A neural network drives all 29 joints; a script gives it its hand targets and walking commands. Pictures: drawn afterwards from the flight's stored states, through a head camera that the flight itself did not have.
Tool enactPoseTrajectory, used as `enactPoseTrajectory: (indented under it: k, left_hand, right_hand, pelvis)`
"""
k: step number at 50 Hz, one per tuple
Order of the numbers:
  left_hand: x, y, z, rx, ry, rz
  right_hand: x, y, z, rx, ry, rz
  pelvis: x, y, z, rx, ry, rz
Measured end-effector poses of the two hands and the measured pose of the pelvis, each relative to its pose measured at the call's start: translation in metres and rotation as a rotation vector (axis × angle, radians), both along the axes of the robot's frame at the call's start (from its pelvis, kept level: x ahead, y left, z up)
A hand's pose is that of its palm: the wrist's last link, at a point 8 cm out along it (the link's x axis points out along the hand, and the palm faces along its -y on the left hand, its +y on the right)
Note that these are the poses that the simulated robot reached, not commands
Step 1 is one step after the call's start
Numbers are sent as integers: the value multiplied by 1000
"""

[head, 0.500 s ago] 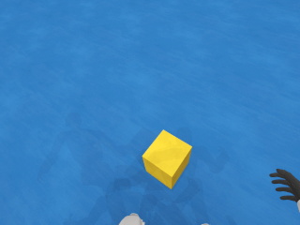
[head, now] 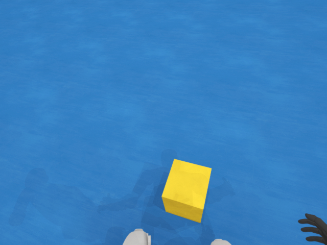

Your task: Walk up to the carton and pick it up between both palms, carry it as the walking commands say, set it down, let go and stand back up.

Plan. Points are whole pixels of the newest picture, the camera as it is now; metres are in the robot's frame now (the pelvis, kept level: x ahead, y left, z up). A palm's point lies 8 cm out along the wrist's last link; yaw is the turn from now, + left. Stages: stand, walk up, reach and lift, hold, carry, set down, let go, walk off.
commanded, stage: walk up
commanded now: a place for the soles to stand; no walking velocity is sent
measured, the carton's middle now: (187, 191) +0.47 -0.05 -0.61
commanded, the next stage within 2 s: none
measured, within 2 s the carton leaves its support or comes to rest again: neither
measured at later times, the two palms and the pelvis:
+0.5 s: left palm (29, 215) +0.23 +0.40 -0.07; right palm out of the picture +0.03 -0.26 -0.05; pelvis +0.03 +0.10 +0.01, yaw -17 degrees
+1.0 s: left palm (58, 194) +0.28 +0.33 -0.07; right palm out of the picture -0.01 -0.26 -0.07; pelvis +0.04 +0.08 +0.02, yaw -22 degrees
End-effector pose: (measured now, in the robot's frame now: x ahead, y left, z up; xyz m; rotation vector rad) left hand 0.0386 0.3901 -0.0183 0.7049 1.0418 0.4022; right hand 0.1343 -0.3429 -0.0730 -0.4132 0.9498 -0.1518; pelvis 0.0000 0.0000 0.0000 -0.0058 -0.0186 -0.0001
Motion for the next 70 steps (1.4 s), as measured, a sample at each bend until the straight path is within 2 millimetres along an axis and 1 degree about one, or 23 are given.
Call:
enactPoseTrajectory:
  k: [2, 3, 4, 6, 9, 11, 13, 17, 20, 23, 25, 27, 30, 35, 37, 39, 41, 44, 49, 55, 59, 66, 70]
  left_hand:
    - [16, 24, -10, -7, 5, -27]
    - [27, 36, -18, -10, 2, -42]
    - [39, 44, -25, -17, -3, -51]
    - [63, 49, -36, -54, -14, -79]
    - [96, 44, -46, -139, -13, -133]
    - [112, 37, -50, -193, 3, -160]
    - [127, 29, -52, -235, 14, -184]
    - [154, 15, -52, -274, 7, -239]
    - [169, 11, -51, -287, -2, -279]
    - [180, 10, -52, -306, 0, -301]
    - [190, 10, -55, -322, 0, -320]
    - [201, 7, -59, -336, -3, -337]
    - [215, -2, -59, -353, 3, -363]
    - [224, -15, -57, -364, 45, -400]
    - [226, -20, -56, -353, 52, -407]
    - [228, -24, -57, -328, 41, -412]
    - [228, -27, -57, -315, 33, -417]
    - [231, -32, -56, -315, 21, -411]
    - [241, -52, -52, -344, 6, -408]
    - [250, -70, -44, -356, 9, -407]
    - [256, -77, -38, -361, 8, -405]
    - [259, -82, -34, -368, 27, -393]
    - [258, -79, -33, -358, 29, -392]
  right_hand:
    - [2, 17, -2, -19, -29, -26]
    - [-1, 24, -6, -38, -39, -36]
    - [-7, 32, -9, -46, -39, -55]
    - [-22, 49, -12, -36, -20, -103]
    - [-44, 68, -8, -31, 13, -165]
    - [-57, 74, -2, -40, 29, -197]
    - [-70, 74, 4, -61, 45, -230]
    - [-95, 64, 10, -112, 84, -293]
    - [-106, 65, 13, -125, 99, -344]
    - [-106, 76, 18, -128, 85, -361]
    - [-108, 85, 20, -138, 72, -360]
    - [-115, 91, 21, -151, 70, -362]
    - [-133, 95, 28, -159, 78, -404]
    - [-155, 88, 37, -167, 92, -448]
    - [-161, 81, 35, -161, 98, -460]
    - [-165, 74, 27, -151, 106, -468]
    - [-165, 73, 20, -130, 111, -488]
    - [-160, 76, 11, -101, 108, -496]
    - [-149, 83, 4, -50, 111, -471]
    - [-124, 76, 7, -15, 82, -472]
    - [-113, 70, 10, -11, 75, -474]
    - [-105, 66, 16, -5, 85, -482]
    - [-105, 66, 16, 6, 108, -485]
  pelvis:
    - [4, 25, -9, 11, 3, -30]
    - [5, 37, -16, 8, 5, -40]
    - [6, 46, -19, 7, 2, -51]
    - [7, 59, -19, 6, -7, -77]
    - [11, 71, -10, -3, -12, -108]
    - [15, 77, -4, -8, -10, -132]
    - [19, 82, 1, -12, -5, -157]
    - [25, 87, 3, -23, 7, -208]
    - [27, 90, 5, -14, 9, -238]
    - [31, 97, 8, 2, 9, -271]
    - [35, 103, 7, 8, 8, -290]
    - [36, 107, 6, 5, 4, -306]
    - [36, 108, 10, -5, -11, -329]
    - [36, 104, 16, -20, -12, -363]
    - [35, 99, 15, -28, -7, -372]
    - [34, 92, 10, -30, -3, -377]
    - [33, 88, 8, -26, -4, -382]
    - [35, 85, 8, -9, -8, -392]
    - [41, 79, 14, -2, -9, -389]
    - [44, 72, 24, 15, -5, -386]
    - [46, 70, 29, 16, -5, -388]
    - [48, 69, 36, 14, -7, -393]
    - [49, 70, 39, 10, -9, -389]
